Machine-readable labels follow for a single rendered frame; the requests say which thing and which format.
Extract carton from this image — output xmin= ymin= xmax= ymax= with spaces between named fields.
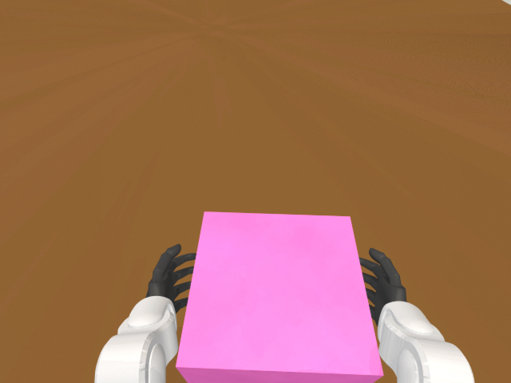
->
xmin=176 ymin=211 xmax=384 ymax=383

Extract robot left hand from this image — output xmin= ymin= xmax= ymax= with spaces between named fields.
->
xmin=146 ymin=244 xmax=196 ymax=313

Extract robot left forearm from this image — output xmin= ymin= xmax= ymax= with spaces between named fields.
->
xmin=94 ymin=296 xmax=178 ymax=383

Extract robot right forearm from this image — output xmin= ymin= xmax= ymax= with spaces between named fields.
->
xmin=378 ymin=301 xmax=474 ymax=383

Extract robot right hand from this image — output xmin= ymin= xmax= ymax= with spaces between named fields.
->
xmin=359 ymin=248 xmax=407 ymax=326

